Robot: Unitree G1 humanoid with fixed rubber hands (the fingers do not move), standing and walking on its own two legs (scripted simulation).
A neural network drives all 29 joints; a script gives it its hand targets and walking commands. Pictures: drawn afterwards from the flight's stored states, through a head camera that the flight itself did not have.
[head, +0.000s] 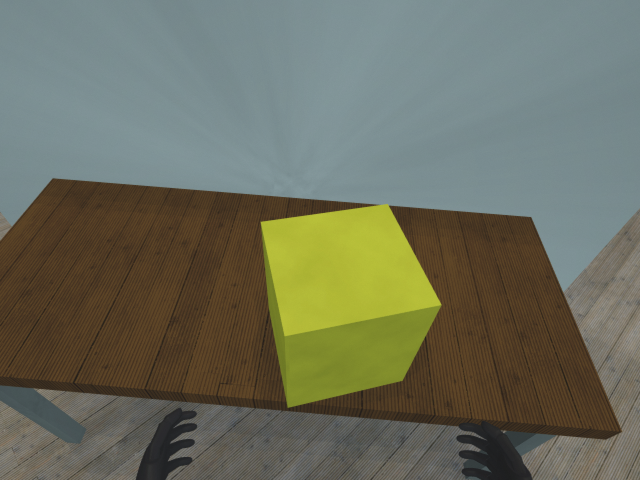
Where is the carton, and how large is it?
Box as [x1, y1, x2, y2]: [261, 204, 440, 407]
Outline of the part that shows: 387,204 261,222 269,311 288,407 402,380 440,306 440,303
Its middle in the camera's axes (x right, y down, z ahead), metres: +0.03 +0.11 +0.65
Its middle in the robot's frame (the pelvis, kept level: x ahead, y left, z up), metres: +0.40 -0.01 -0.08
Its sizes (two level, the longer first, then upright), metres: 0.210 0.200 0.250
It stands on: a table, 0.58 m high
